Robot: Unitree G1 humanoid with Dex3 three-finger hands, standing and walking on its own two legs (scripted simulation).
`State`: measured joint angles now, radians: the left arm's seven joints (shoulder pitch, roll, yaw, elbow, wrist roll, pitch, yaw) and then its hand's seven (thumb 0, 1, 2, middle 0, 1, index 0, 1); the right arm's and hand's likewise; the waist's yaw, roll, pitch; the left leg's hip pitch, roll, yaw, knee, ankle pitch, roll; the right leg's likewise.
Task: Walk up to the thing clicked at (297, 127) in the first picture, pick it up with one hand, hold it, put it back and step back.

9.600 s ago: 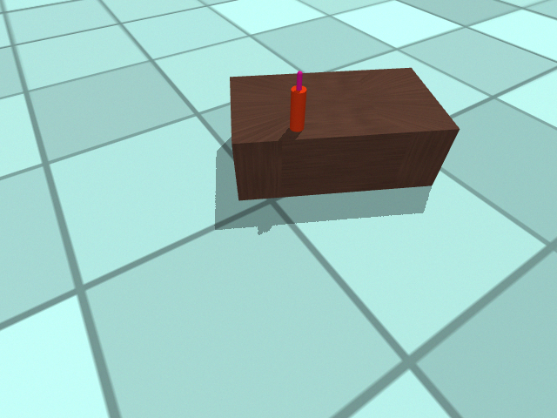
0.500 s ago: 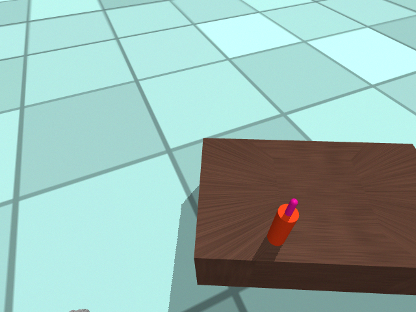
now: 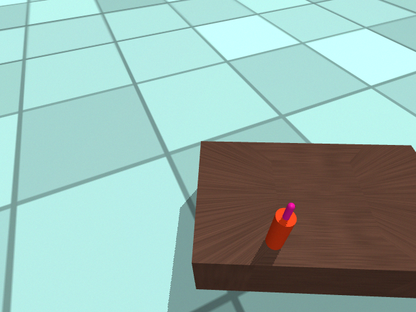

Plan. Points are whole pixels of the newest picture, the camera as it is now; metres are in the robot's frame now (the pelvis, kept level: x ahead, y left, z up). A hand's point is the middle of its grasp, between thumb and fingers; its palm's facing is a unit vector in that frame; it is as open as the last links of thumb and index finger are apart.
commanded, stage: stand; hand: right
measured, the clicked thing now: (282, 225) +0.43 -0.21 -0.29
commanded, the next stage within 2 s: none
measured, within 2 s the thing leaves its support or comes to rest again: neither
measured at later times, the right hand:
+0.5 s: hand out of the picture +0.09 -0.26 -0.16, palm faces -0.03 +0.94 -0.33, open 7.4 cm
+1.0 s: hand out of the picture +0.10 -0.26 -0.16, palm faces -0.04 +0.94 -0.33, open 7.4 cm
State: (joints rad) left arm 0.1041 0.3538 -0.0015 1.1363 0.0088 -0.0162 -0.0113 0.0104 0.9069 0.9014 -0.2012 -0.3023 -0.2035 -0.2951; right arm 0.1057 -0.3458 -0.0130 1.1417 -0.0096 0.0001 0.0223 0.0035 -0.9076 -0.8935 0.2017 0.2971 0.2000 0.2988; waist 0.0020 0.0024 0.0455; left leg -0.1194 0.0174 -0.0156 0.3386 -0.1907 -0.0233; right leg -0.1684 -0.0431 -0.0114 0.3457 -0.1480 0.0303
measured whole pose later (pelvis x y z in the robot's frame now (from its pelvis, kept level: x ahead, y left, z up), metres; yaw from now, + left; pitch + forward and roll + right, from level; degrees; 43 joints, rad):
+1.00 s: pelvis +0.02 -0.01 +0.00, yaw +0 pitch -2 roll +0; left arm 0.10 0.35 0.00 1.13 0.01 -0.01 -0.01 0.01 0.91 0.90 -0.20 -0.30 -0.20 -0.30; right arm 0.10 -0.35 0.01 1.13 -0.01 -0.01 0.01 0.00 -0.91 -0.89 0.20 0.30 0.20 0.30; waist 0.01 0.01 0.05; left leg -0.08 0.03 -0.02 0.31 -0.20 -0.03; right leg -0.13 -0.03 -0.02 0.33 -0.17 0.02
